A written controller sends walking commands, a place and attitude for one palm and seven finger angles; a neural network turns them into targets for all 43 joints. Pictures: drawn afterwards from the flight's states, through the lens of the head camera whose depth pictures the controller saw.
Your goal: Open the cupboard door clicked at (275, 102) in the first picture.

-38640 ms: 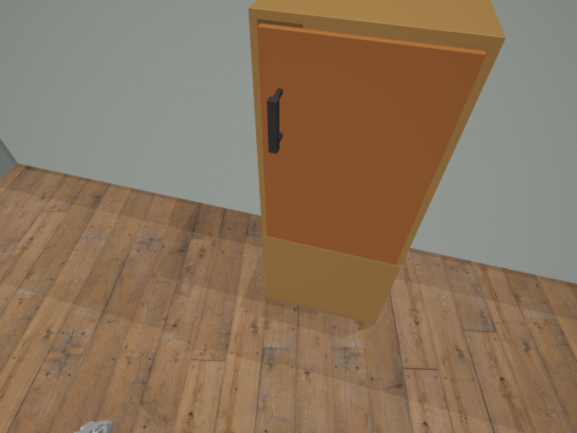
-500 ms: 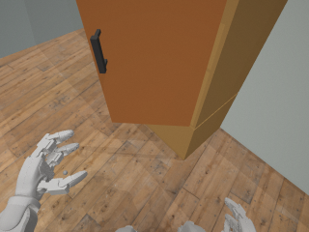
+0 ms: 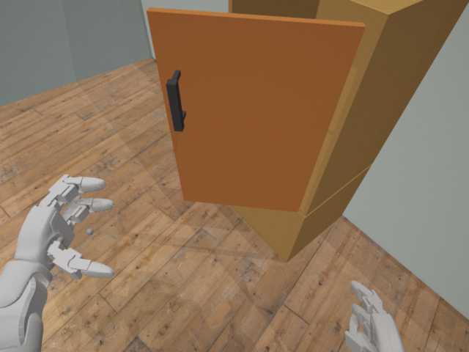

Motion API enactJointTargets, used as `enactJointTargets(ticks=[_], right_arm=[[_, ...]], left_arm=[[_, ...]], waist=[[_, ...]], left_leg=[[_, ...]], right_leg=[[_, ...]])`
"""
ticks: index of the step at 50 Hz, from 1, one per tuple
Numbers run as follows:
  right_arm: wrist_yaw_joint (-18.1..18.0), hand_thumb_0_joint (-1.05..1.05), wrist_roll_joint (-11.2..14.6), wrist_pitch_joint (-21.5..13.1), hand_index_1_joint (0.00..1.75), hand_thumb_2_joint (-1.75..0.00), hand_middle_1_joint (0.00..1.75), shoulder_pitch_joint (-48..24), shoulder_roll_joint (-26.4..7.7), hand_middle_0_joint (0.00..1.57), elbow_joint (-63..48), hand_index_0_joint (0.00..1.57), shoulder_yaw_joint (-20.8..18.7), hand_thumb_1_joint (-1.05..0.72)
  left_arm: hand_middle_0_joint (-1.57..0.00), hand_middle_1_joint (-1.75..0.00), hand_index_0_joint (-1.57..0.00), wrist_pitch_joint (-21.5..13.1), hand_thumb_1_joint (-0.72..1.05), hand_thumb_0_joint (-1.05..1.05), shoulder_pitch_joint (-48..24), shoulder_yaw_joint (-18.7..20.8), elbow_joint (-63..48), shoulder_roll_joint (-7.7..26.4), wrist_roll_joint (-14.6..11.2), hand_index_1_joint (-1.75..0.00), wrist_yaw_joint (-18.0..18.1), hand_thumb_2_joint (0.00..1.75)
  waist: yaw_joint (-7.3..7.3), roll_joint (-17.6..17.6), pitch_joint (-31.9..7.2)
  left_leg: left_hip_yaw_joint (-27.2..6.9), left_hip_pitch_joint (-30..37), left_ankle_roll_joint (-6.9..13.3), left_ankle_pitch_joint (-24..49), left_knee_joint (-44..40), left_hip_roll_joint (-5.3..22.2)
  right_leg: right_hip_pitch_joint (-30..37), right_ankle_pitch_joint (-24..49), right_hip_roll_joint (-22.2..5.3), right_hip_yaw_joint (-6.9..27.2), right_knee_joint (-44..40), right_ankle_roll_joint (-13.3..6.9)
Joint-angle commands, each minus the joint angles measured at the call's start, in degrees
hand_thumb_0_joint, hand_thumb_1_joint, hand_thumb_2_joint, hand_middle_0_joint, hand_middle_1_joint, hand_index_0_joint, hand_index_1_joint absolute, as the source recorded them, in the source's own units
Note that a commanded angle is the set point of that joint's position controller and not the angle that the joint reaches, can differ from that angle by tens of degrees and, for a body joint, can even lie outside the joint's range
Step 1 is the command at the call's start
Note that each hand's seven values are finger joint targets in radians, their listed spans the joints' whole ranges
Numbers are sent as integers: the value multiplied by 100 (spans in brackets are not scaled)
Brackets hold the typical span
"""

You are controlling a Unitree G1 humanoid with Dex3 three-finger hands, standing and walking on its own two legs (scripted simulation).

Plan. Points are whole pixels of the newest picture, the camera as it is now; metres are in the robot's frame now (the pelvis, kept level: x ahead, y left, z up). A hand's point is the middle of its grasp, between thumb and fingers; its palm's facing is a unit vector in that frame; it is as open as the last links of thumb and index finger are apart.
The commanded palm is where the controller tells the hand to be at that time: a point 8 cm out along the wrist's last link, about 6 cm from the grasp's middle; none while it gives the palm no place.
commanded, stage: raise the hand with hooked fingers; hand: left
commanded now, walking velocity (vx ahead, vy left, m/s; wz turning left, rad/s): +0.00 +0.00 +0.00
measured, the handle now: (178, 101) +0.58 +0.18 +0.10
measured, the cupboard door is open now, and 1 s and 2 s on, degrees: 45 45 45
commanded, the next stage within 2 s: move the hooked fingers beside the handle in 0.80 s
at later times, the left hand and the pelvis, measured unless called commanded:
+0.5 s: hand (83, 196) +0.30 +0.26 +0.12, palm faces +0.01 -1.00 -0.04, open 14.0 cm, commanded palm +0.27 +0.30 +0.12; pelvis +0.00 -0.01 +0.01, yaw -1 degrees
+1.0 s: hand (86, 202) +0.29 +0.25 +0.12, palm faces +0.04 -1.00 -0.04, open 14.0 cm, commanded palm +0.28 +0.30 +0.12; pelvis -0.01 -0.02 +0.01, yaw +0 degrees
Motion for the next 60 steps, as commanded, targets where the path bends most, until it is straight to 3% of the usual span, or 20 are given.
enactJointTargets(ticks=[1, 3, 7, 13, 15, 16, 19, 26, 28, 32, 33, 35, 38, 45, 48, 50, 52, 54, 58, 60], right_arm=[[-119, 0, 19, -210, 30, -90, 30, -125, -879, 20, -714, 20, -336, -90], [-122, 0, 7, -199, 30, -90, 30, -135, -897, 20, -706, 20, -313, -90], [-156, 0, 33, -158, 30, -90, 30, -119, -889, 20, -654, 20, -312, -90], [-196, 0, 46, -88, 30, -90, 30, -173, -921, 20, -660, 20, -281, -90], [-206, 0, 48, -77, 30, -90, 30, -148, -920, 20, -657, 20, -284, -90], [-198, 0, 50, -91, 30, -90, 30, -145, -903, 20, -664, 20, -289, -90], [-146, 0, 59, -80, 30, -90, 30, -92, -944, 20, -675, 20, -316, -90], [-122, 0, 34, -59, 30, -90, 30, -118, -926, 20, -720, 20, -352, -90], [-129, 0, 20, -60, 30, -90, 30, -112, -926, 20, -707, 20, -343, -90], [-180, 0, 45, -94, 30, -90, 30, -130, -896, 20, -650, 20, -347, -90], [-184, 0, 32, -82, 30, -90, 30, -112, -914, 20, -640, 20, -332, -90], [-206, 0, 44, -94, 30, -90, 30, -137, -899, 20, -625, 20, -338, -90], [-215, 0, 51, -89, 30, -90, 30, -153, -912, 20, -616, 20, -315, -90], [-215, 0, 58, -116, 30, -90, 30, -214, -886, 20, -621, 20, -311, -90], [-261, 0, 60, -77, 30, -90, 30, -153, -941, 20, -510, 20, -300, -90], [-299, 0, 86, -56, 30, -90, 30, -145, -953, 20, -432, 20, -294, -90], [-318, 0, 76, -71, 30, -90, 30, -98, -957, 20, -404, 20, -304, -90], [-313, 0, 63, -41, 30, -90, 30, -32, -975, 20, -403, 20, -308, -90], [-274, 0, 61, 38, 30, -90, 30, 97, -1044, 20, -356, 20, -295, -90], [-236, 0, 55, 71, 30, -90, 30, 156, -1042, 20, -381, 20, -308, -90]], left_arm=[[-30, -120, -30, -229, -50, 0, -1385, 642, -990, 1288, -196, -120, -153, 30], [-30, -120, -30, -199, -50, 0, -1657, 728, -991, 1481, -193, -120, -210, 30], [-30, -120, -30, -105, -50, 0, -1911, 807, -671, 1560, -206, -120, -314, 30], [-30, -120, -30, 37, -50, 0, -2439, 1050, -239, 1932, -256, -120, -485, 30], [-30, -120, -30, 32, -50, 0, -2634, 1131, -271, 2083, -223, -120, -511, 30], [-30, -120, -30, 43, -50, 0, -2500, 1027, -193, 1923, -219, -120, -527, 30], [-30, -120, -30, 97, -50, 0, -2156, 957, 52, 1758, -278, -120, -610, 30], [-30, -120, -30, -54, -50, 0, -2428, 1184, -300, 1998, -232, -120, -439, 30], [-30, -120, -30, -128, -50, 0, -2428, 1216, -349, 2059, -216, -120, -372, 30], [-30, -120, -30, -205, -50, 0, -2439, 1073, -332, 1883, -181, -120, -356, 30], [-30, -120, -30, -180, -50, 0, -2473, 1101, -247, 1948, -191, -120, -367, 30], [-30, -120, -30, -177, -50, 0, -2496, 1073, -274, 1921, -173, -120, -399, 30], [-30, -120, -30, -128, -50, 0, -2426, 1047, -43, 1865, -224, -120, -447, 30], [-30, -120, -30, -163, -50, 0, -2487, 1054, -24, 1871, -224, -120, -477, 30], [-30, -120, -30, -164, -50, 0, -3044, 1049, 365, 2005, -186, -120, -459, 30], [-30, -120, -30, -185, -50, 0, -3575, 945, 702, 2041, -107, -120, -470, 30], [-30, -120, -30, -291, -50, 0, -3997, 883, 781, 2109, -40, -120, -475, 30], [-30, -120, -30, -349, -50, 0, -4097, 945, 993, 2258, -7, -120, -524, 30], [-30, -120, -30, -408, -50, 0, -4471, 933, 1730, 2395, 14, -120, -632, 30], [-30, -120, -30, -450, -50, 0, -4593, 923, 1821, 2420, 59, -120, -657, 30]], waist=[[-92, 395, -1163], [-57, 545, -1143], [-99, 308, -1152], [-39, 323, -1071], [-33, 432, -1267], [-22, 564, -1226], [-5, 116, -1093], [11, 409, -1200], [8, 335, -1190], [-48, 528, -1148], [-58, 338, -1078], [-54, 463, -1144], [-67, 164, -989], [-50, 244, -1073], [-187, -19, -801], [-284, 115, -706], [-298, 329, -998], [-283, 227, -1239], [-314, 165, -1155], [-272, 367, -1378]], left_leg=[[-465, 384, -281, 2471, -963, 35], [-500, 496, -309, 2654, -991, 30], [-467, 559, -275, 2507, -1122, 42], [-415, 559, -216, 2252, -1259, -7], [-404, 664, -198, 2393, -1310, -4], [-394, 707, -211, 2436, -1320, -7], [-373, 596, -190, 2534, -1324, 4], [-284, 584, -154, 2223, -1361, -37], [-272, 581, -143, 2187, -1351, -23], [-247, 644, -137, 2123, -1395, -27], [-253, 615, -119, 2069, -1380, -22], [-243, 651, -120, 2111, -1403, -34], [-251, 532, -107, 1945, -1398, -34], [-220, 525, -97, 1878, -1391, -49], [-224, 325, -90, 1571, -1344, -42], [-208, 215, -91, 1262, -1336, -56], [-222, 306, -86, 1266, -1294, -65], [-203, 252, -78, 1402, -1216, -63], [-225, -15, -98, 1367, -1145, -53], [-212, 9, -102, 1499, -1141, -75]], right_leg=[[1048, 1486, 249, 216, -391, -168], [1111, 1566, 270, 220, -412, -205], [1172, 1520, 251, 217, -571, -166], [1385, 1428, 246, 310, -755, -206], [1514, 1551, 222, 323, -784, -200], [1467, 1549, 219, 314, -791, -203], [1483, 1714, 225, 297, -795, -186], [1540, 1539, 193, 406, -858, -189], [1601, 1524, 196, 428, -861, -195], [1545, 1494, 189, 428, -906, -172], [1555, 1490, 196, 439, -916, -178], [1592, 1544, 178, 442, -923, -167], [1582, 1430, 176, 457, -958, -160], [1603, 1378, 147, 499, -964, -150], [1395, 1059, 145, 555, -1017, -123], [1221, 666, 109, 624, -1072, -110], [1248, 621, 91, 665, -1039, -125], [1425, 828, 82, 721, -968, -125], [1326, 820, 83, 734, -881, -153], [1358, 1014, 85, 701, -802, -166]])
